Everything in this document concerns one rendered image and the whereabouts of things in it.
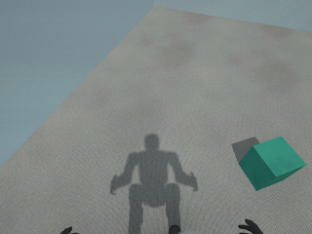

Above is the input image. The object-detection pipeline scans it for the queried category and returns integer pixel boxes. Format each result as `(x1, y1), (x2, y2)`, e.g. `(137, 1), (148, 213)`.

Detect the carton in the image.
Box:
(239, 136), (306, 191)

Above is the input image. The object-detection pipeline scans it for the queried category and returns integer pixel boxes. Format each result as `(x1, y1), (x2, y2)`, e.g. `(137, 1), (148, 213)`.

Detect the robot right foot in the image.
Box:
(169, 224), (180, 234)

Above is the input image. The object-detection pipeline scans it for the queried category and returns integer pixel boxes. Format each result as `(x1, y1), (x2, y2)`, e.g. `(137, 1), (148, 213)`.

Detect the robot right hand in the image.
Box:
(238, 219), (263, 234)

